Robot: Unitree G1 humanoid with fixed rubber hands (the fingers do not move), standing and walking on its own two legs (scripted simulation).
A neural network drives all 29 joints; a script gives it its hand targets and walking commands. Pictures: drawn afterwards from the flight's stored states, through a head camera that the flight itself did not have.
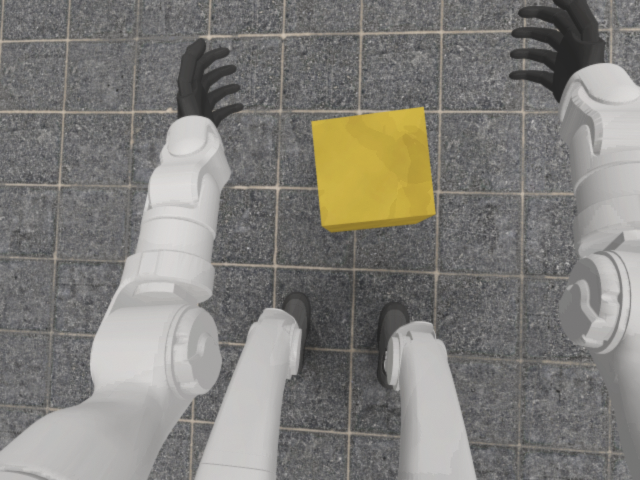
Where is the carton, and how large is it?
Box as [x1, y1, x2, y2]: [311, 107, 435, 232]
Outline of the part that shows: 423,107 311,121 322,226 331,232 416,223 435,213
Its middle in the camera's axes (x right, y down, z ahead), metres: +0.10 -0.13 +0.84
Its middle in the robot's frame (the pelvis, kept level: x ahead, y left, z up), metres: +0.51 -0.02 -0.52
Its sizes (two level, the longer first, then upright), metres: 0.210 0.200 0.250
